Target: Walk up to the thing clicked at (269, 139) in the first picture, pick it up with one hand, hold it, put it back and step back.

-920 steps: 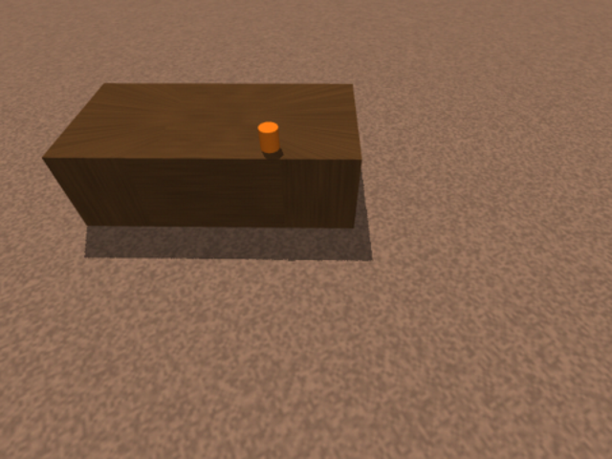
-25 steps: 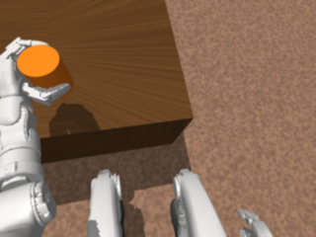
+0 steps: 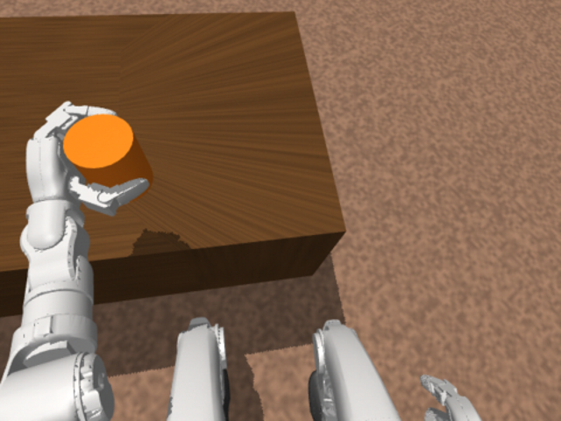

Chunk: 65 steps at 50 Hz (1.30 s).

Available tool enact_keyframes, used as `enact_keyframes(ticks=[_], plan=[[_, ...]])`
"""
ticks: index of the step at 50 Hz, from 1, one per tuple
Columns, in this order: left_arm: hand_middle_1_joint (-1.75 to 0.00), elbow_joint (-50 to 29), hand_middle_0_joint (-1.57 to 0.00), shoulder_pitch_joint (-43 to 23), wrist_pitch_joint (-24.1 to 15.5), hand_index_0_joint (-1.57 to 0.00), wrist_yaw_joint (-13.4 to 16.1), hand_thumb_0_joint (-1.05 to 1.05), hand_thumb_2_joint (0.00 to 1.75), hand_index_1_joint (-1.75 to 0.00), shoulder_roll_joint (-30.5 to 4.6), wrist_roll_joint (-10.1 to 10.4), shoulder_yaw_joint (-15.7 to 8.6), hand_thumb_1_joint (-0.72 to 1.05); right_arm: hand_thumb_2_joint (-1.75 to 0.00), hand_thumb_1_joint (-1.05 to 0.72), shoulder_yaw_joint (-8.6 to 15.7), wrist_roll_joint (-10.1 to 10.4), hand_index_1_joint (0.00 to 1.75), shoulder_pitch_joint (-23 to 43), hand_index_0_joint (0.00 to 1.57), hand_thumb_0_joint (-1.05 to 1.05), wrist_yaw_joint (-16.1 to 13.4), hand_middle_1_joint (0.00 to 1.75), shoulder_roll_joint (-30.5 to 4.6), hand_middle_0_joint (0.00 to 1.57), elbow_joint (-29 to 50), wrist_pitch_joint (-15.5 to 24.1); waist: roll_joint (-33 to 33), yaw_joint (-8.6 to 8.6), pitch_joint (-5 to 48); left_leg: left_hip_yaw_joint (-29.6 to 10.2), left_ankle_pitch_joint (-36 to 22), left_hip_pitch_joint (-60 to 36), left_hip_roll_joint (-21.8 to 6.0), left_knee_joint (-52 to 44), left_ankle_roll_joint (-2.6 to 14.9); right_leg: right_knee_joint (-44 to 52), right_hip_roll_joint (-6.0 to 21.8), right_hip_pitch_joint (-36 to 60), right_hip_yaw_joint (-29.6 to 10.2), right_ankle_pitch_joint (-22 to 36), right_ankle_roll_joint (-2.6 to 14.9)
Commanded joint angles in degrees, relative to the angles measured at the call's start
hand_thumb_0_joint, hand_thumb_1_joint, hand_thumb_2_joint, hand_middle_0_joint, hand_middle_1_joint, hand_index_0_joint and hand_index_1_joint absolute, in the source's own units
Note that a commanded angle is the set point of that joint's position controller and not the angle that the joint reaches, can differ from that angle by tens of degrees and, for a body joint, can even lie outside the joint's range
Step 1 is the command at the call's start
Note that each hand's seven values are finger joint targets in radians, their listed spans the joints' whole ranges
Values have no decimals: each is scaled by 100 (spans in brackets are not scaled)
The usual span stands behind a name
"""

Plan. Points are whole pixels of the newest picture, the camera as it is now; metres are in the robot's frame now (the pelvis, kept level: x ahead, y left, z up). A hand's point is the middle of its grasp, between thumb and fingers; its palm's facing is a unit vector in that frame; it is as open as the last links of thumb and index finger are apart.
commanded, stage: lift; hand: left
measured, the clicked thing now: (113, 161) +0.46 +0.22 +0.03
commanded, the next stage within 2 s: hold in 1.30 s
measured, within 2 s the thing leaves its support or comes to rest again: neither
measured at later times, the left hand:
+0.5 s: hand (77, 161) +0.40 +0.21 +0.13, palm faces +0.15 -0.99 -0.01, open 10.9 cm
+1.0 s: hand (72, 147) +0.38 +0.19 +0.18, palm faces +0.15 -0.99 -0.01, open 10.9 cm
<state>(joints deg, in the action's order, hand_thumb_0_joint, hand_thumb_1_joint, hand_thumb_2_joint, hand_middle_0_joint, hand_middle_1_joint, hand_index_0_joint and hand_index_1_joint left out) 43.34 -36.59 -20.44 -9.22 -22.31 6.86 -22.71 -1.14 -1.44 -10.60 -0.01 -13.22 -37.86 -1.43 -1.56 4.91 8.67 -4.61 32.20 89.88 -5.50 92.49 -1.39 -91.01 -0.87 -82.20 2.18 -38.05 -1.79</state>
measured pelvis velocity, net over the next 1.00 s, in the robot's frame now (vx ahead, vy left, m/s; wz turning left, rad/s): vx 0.04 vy -0.01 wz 0.06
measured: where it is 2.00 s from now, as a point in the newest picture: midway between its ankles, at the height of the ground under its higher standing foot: outside the picture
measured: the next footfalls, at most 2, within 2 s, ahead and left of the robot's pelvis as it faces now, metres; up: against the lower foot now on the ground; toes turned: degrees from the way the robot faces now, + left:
none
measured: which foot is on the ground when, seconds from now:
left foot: down 0.00-1.00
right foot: down 0.00-1.00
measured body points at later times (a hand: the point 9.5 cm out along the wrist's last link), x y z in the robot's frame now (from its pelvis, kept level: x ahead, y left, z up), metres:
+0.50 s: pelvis +0.02 +0.00 +0.10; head +0.12 +0.02 +0.53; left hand +0.38 +0.26 +0.14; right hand +0.16 -0.25 -0.02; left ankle +0.08 +0.13 -0.54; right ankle +0.04 -0.14 -0.54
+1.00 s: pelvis +0.04 -0.01 +0.14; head +0.11 +0.01 +0.58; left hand +0.37 +0.24 +0.18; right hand +0.18 -0.25 +0.02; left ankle +0.08 +0.13 -0.54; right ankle +0.04 -0.14 -0.54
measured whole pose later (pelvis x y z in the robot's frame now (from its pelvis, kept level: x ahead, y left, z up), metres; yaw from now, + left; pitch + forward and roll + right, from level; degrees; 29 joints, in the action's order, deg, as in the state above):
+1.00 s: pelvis +0.04 -0.01 +0.14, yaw +3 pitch +12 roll -2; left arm 25.6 -11.7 -19.2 -4.4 -11.7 9.9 -10.4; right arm 0.3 0.4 -12.6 -1.8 -13.0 -36.8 0.9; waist -0.9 1.7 4.0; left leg -0.7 23.7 46.9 -4.4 58.1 -1.8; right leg -57.3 0.6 -41.0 1.0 -28.7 -1.3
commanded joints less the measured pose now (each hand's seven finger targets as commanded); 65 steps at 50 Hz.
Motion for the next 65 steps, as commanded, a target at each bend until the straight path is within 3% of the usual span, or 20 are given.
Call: enact_keyframes(ticks=[1, 5, 8, 9, 14, 16, 19, 22, 33, 36, 39, 47, 48, 49, 51, 53, 54, 61, 63, 65], plan=[[-136, -1512, -120, -1467, -352, -124, 83, 0, 116, -134, -1098, 168, -82, 6, -90, -92, 409, 90, 30, -567, 20, 0, -94, 30, -969, 20, 463, 158, -578, -15, 3177, 32, -1075, -3335, 168, -1433, 234, 1716, -94, 1467, 76, 1563, 309], [-138, -1881, -123, -1119, -303, -127, 62, 0, 118, -136, -798, 203, 207, 8, -90, -92, 468, 142, 30, -587, 20, 0, -127, 30, -976, 20, 401, 209, -627, -16, 3015, -14, -1064, -3795, 160, -1791, 191, 1960, -86, 1639, 97, 1576, 323], [-138, -2228, -123, -1067, -272, -127, 103, 0, 119, -136, -683, 289, 305, 9, -90, -92, 458, 187, 30, -530, 20, 0, -162, 30, -953, 20, 424, 274, -703, -14, 2877, -33, -887, -4113, 171, -2101, 155, 2187, -70, 1802, 83, 1469, 332], [-139, -2225, -124, -923, -230, -128, 138, 0, 119, -137, -773, 298, 183, 11, -90, -92, 460, 196, 30, -542, 20, 0, -186, 30, -958, 20, 453, 288, -621, -41, 2810, -17, -1048, -4160, 177, -2176, 164, 2290, -76, 1975, 92, 1601, 318], [-141, -2509, -126, -420, -137, -129, 263, 0, 123, -140, -336, 339, 544, 11, -90, -91, 441, 256, 30, -429, 20, 0, -241, 30, -913, 20, 539, 335, -465, -71, 2310, -15, -819, -4523, 194, -2717, 124, 2732, -56, 2340, 77, 1477, 308], [-141, -2497, -126, -179, -102, -129, 290, 0, 123, -139, -390, 354, 457, 7, -90, -91, 450, 271, 30, -440, 20, 0, -255, 30, -912, 20, 496, 352, -421, -125, 2253, 25, -1043, -4627, 204, -2821, 135, 2863, -47, 2604, 60, 1673, 301], [-140, -2500, -125, 139, -36, -129, 252, 0, 122, -138, -56, 399, 768, 6, -90, -91, 448, 277, 30, -449, 20, 0, -260, 30, -892, 20, 553, 386, -265, -93, 2100, 132, -1400, -4871, 221, -2930, 150, 3089, -58, 2911, 67, 1975, 282], [-139, -2674, -126, 87, -70, -129, 347, 0, 122, -138, -281, 353, 574, 5, -90, -90, 439, 266, 30, -404, 20, 0, -267, 30, -851, 20, 587, 400, -297, -150, 1889, 183, -1150, -4833, 243, -3186, 150, 3317, -31, 3152, 20, 1814, 282], [-136, -2801, -122, 672, -208, -124, 385, 0, 120, -136, 55, 380, 870, 3, -90, -91, 452, 217, 30, -436, 20, 0, -236, 30, -801, 20, 622, 449, -95, -236, 1914, 372, -2056, -5556, 280, -3519, 192, 3823, -2, 4054, -44, 2716, 195], [-137, -2812, -123, 772, -221, -125, 417, 0, 121, -137, 180, 367, 952, 5, -90, -91, 449, 211, 30, -293, 20, 0, -217, 30, -782, 20, 674, 436, -121, -228, 1560, 352, -1759, -5581, 281, -3785, 154, 3967, -15, 4067, 2, 2421, 214], [-136, -2945, -121, 769, -290, -124, 480, 0, 120, -135, 86, 390, 811, 7, -90, -91, 438, 210, 30, -275, 20, 0, -219, 30, -756, 20, 711, 428, -127, -289, 1673, 413, -1878, -5669, 297, -3833, 158, 4062, 1, 4315, -41, 2564, 202], [-138, -3144, -123, 931, -315, -125, 495, 0, 123, -137, 289, 391, 1026, 10, -90, -91, 468, 219, 30, -186, 20, 0, -215, 30, -774, 20, 810, 432, 81, -255, 1365, 462, -1751, -5784, 333, -4146, 166, 4361, 6, 4678, -60, 2499, 183], [-139, -3052, -123, 1086, -309, -125, 507, 0, 124, -138, 216, 391, 899, 12, -90, -91, 475, 217, 30, -204, 20, 0, -218, 30, -773, 20, 796, 441, 27, -299, 1553, 457, -1924, -5943, 321, -4151, 160, 4343, 11, 4736, -51, 2635, 185], [-139, -3193, -123, 995, -313, -126, 496, 0, 123, -138, 296, 390, 1046, 11, -90, -91, 475, 216, 30, -205, 20, 0, -209, 30, -782, 20, 797, 446, -44, -266, 1504, 438, -1978, -6064, 305, -4191, 143, 4321, -13, 4655, -19, 2644, 203], [-140, -3190, -125, 1051, -316, -127, 498, 0, 125, -140, 228, 393, 972, 11, -90, -91, 482, 216, 30, -207, 20, 0, -214, 30, -788, 20, 791, 435, -54, -278, 1429, 433, -2027, -6117, 304, -4256, 140, 4370, -18, 4718, -3, 2677, 200], [-142, -3145, -125, 1048, -298, -127, 504, 0, 127, -142, 357, 372, 1119, 12, -90, -91, 478, 208, 30, -239, 20, 0, -215, 30, -764, 20, 727, 436, -65, -238, 1371, 438, -2102, -6190, 310, -4270, 145, 4419, -14, 4721, -14, 2759, 191], [-142, -3229, -126, 1055, -309, -128, 522, 0, 127, -142, 252, 383, 983, 11, -90, -91, 482, 209, 30, -236, 20, 0, -210, 30, -778, 20, 768, 441, -18, -253, 1451, 409, -2157, -6239, 297, -4311, 150, 4426, -13, 4800, 5, 2788, 194], [-145, -3123, -127, 1358, -270, -129, 528, 0, 130, -145, 497, 418, 1145, 12, -90, -91, 486, 215, 30, -204, 20, 0, -201, 30, -772, 20, 740, 412, 113, -280, 1261, 481, -2282, -6294, 329, -4405, 170, 4613, 5, 5088, -50, 2977, 150], [-146, -3357, -128, 1264, -294, -130, 537, 0, 130, -146, 296, 401, 1019, 8, -90, -91, 486, 213, 30, -131, 20, 0, -199, 30, -779, 20, 818, 424, -16, -324, 1277, 485, -2266, -6383, 330, -4479, 151, 4633, 4, 5138, -42, 2924, 170], [-147, -3339, -129, 1226, -275, -131, 543, 0, 130, -147, 363, 339, 1124, 7, -90, -92, 486, 205, 30, -157, 20, 0, -180, 30, -766, 20, 782, 401, -31, -284, 1213, 434, -2289, -6482, 304, -4557, 144, 4629, -14, 5041, 8, 2876, 185]])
